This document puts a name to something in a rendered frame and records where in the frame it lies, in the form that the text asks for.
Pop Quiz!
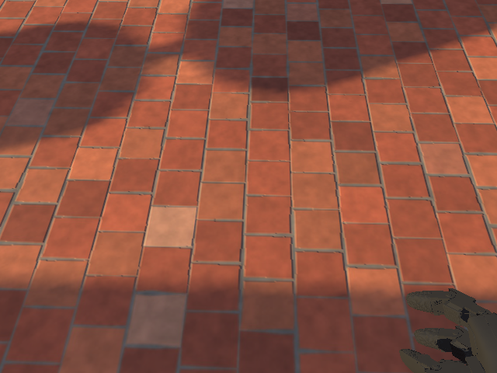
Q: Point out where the right robot hand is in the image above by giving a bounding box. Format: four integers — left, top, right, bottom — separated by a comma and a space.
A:
399, 288, 497, 373

